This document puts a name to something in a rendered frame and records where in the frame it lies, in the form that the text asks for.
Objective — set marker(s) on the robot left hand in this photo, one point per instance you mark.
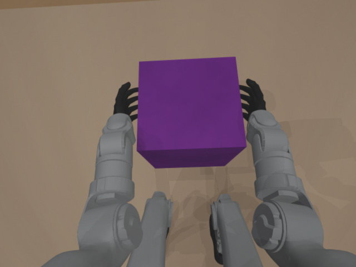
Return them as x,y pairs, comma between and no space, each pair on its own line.
122,103

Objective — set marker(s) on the carton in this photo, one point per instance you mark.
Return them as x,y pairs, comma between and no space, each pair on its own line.
189,112

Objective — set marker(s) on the robot right forearm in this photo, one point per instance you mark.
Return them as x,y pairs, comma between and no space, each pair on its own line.
273,161

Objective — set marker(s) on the left robot upper arm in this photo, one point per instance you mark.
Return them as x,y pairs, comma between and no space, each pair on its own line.
106,237

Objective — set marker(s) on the robot left forearm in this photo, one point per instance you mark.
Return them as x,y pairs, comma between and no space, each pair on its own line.
114,161

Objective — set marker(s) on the right robot shin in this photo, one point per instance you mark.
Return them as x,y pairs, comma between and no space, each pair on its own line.
217,235

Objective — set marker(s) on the right robot upper arm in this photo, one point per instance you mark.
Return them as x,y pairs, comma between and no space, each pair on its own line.
292,235

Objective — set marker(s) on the robot right hand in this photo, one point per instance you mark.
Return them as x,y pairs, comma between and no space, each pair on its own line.
255,100

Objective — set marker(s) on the robot left thigh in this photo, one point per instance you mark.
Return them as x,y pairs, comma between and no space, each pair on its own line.
155,221

